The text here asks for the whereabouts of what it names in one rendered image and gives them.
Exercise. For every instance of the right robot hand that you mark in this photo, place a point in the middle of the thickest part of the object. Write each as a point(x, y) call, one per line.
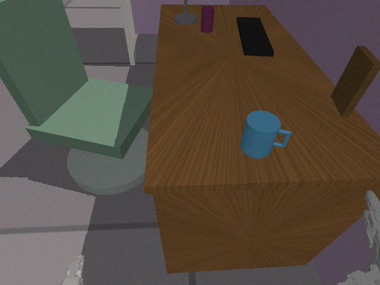
point(371, 220)

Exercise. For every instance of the office chair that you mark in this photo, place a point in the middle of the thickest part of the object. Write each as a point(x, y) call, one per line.
point(101, 121)

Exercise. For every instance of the desk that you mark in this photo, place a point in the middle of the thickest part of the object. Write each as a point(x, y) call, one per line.
point(216, 207)

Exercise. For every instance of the left robot hand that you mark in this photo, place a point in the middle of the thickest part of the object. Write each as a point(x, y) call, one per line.
point(75, 272)

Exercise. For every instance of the desk lamp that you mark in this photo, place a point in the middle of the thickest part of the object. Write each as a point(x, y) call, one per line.
point(185, 18)

